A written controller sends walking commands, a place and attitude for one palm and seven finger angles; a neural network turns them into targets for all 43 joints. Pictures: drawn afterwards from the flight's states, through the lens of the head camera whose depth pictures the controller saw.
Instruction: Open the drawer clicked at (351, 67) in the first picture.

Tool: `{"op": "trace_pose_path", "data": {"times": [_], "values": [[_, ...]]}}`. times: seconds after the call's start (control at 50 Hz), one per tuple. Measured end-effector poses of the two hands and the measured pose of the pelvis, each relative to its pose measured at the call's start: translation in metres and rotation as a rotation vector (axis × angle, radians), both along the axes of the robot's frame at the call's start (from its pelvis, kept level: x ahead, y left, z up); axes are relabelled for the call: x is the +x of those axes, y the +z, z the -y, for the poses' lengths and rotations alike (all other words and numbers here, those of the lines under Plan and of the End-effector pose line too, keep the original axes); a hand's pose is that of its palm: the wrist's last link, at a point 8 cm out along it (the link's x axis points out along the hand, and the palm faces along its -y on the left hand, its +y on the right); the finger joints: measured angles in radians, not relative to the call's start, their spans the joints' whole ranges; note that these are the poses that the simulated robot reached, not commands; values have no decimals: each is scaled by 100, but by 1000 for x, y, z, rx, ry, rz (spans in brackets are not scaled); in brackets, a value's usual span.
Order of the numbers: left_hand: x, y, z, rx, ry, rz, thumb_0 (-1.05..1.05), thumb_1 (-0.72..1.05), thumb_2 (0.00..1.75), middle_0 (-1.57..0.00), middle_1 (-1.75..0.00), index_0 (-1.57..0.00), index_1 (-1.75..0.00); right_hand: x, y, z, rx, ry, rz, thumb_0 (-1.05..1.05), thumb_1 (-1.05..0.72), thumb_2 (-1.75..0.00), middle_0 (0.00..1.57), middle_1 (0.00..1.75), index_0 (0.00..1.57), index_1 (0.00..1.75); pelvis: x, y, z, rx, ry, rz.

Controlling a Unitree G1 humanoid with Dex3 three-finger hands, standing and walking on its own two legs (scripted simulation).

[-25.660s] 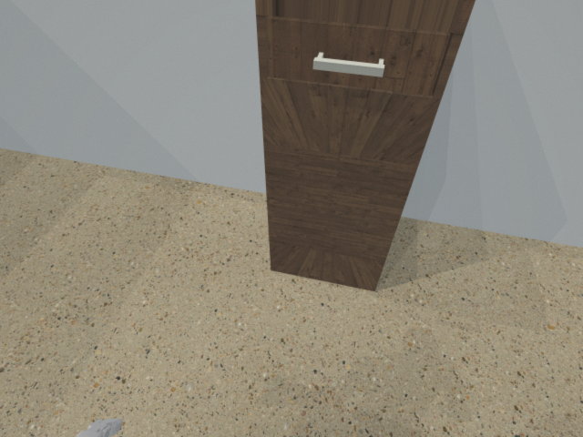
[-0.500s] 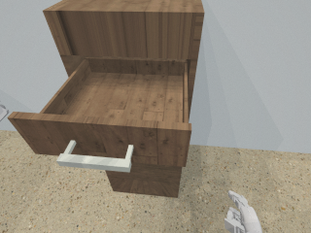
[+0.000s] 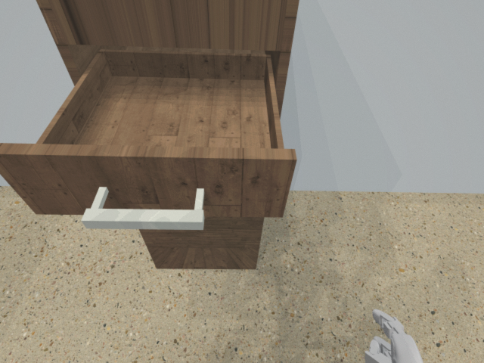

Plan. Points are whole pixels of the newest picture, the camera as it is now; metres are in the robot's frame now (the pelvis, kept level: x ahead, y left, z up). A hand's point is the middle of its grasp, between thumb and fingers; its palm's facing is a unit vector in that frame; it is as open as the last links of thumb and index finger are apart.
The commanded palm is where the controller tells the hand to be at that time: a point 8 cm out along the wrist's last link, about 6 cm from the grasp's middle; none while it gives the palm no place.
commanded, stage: step back with the hand held close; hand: left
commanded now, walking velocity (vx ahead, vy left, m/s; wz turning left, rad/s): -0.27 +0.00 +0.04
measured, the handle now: (148, 207) +0.29 +0.15 +0.15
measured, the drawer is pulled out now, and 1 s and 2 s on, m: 0.29 0.29 0.29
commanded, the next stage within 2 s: stop stepping back and stand still in 0.46 s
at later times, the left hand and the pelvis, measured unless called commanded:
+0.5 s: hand out of the picture +0.05 +0.27 +0.34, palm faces +0.72 -0.64 -0.29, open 7.5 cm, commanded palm +0.00 +0.31 +0.33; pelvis -0.11 +0.03 -0.01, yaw +3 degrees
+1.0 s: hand out of the picture -0.05 +0.26 +0.37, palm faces +0.71 -0.66 -0.24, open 7.4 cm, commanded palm -0.09 +0.30 +0.33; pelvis -0.21 +0.02 -0.01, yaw +1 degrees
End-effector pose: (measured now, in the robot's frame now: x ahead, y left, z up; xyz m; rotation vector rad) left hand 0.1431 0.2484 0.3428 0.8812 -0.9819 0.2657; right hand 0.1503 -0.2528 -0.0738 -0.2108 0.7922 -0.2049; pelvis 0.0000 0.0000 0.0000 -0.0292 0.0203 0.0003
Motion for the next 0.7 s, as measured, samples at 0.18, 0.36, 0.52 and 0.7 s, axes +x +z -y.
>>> {"op": "trace_pose_path", "data": {"times": [0.18, 0.36, 0.52, 0.7], "values": [[-40, 5, -40, -193, 119, 139, 1, 88, 90, -21, -31, -21, -30, -41, -16, -15, 46, 26, 47, 1, -90, -90, 20, 30, 20, 30, -41, -10, -1, 1, 2, 36], [-80, -29, -28, -199, 11, 61, 1, 88, 90, -21, -30, -21, -30, -89, -10, -24, -23, 41, -14, 1, -90, -90, 21, 30, 20, 30, -80, -13, -13, 11, 31, 25], [-141, 3, -62, -125, 88, 277, 1, 87, 90, -22, -31, -22, -30, -122, -11, -51, -35, 93, -39, 1, -90, -90, 20, 30, 20, 30, -119, -6, -27, -39, 59, 6], [-158, 0, -61, -306, 57, 158, 1, 89, 90, -20, -30, -20, -30, -158, -6, -71, 98, 122, 66, 1, -90, -90, 21, 30, 20, 30, -175, -3, -17, -19, 17, -18]]}}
